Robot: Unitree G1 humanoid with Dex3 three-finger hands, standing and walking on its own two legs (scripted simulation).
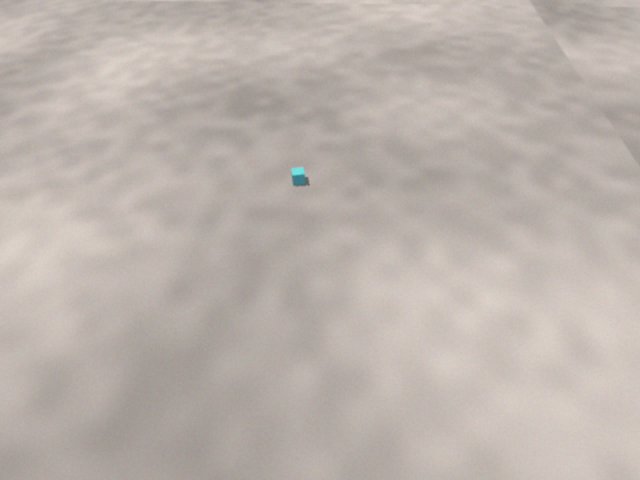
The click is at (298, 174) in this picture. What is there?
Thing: cube
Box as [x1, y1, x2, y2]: [291, 167, 304, 184]
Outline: 291,168 293,184 304,183 303,168
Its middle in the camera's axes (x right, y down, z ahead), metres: -0.12 -0.31 +1.92
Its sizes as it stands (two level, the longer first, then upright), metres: 0.061 0.061 0.061
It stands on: the floor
